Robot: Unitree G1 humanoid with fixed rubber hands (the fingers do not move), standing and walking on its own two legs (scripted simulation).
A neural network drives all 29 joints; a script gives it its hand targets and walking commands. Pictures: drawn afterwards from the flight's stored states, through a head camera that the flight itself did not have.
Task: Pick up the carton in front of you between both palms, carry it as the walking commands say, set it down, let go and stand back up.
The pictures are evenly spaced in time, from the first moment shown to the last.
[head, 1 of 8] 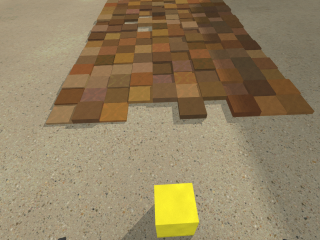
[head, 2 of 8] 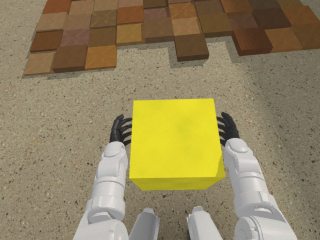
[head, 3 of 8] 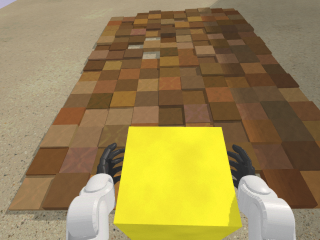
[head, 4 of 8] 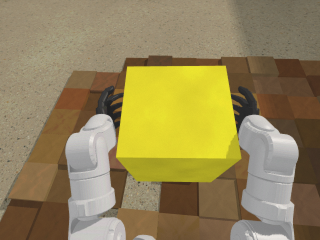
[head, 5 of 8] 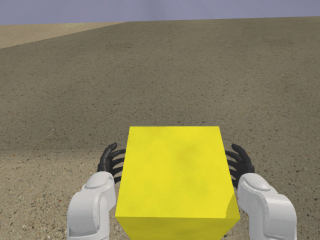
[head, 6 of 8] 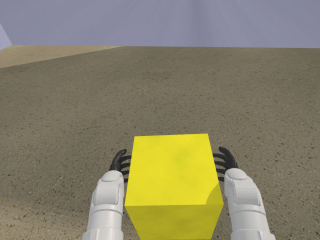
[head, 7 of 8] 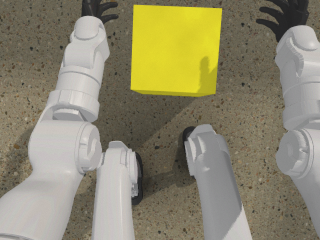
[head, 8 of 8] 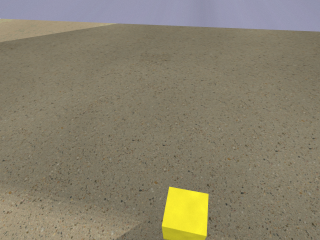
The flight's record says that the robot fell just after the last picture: no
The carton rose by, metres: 0.80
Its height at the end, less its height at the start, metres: +0.00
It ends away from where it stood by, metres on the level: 6.51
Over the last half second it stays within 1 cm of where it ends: yes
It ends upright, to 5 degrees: yes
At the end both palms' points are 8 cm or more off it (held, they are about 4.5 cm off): yes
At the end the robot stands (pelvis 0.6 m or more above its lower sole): yes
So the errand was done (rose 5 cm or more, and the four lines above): yes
